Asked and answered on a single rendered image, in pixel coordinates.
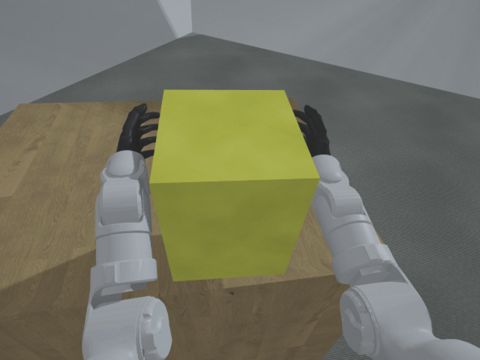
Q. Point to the left robot hand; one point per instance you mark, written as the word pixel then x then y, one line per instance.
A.
pixel 132 132

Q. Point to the robot right upper arm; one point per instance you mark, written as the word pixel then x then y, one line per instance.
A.
pixel 388 321

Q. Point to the robot right forearm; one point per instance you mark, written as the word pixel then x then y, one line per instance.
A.
pixel 358 256

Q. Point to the right robot hand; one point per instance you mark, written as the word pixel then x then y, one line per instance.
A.
pixel 315 131

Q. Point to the robot left forearm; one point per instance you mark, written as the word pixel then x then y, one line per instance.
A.
pixel 123 228

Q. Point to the pedestal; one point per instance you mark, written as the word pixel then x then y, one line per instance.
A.
pixel 51 158

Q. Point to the robot left upper arm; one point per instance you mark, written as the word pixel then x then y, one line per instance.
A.
pixel 130 329

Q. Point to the carton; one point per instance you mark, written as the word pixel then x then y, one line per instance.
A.
pixel 232 180

